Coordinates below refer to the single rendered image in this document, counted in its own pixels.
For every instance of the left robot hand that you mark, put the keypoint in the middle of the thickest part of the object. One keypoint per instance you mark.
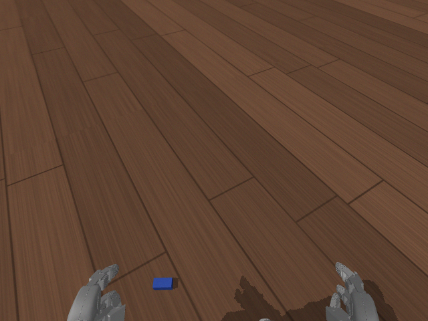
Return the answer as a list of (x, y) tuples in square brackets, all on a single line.
[(90, 306)]

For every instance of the small box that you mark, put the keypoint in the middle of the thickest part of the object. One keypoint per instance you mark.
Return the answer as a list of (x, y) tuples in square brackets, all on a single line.
[(162, 284)]

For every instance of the right robot hand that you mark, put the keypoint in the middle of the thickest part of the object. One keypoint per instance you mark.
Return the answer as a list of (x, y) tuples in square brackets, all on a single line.
[(359, 305)]

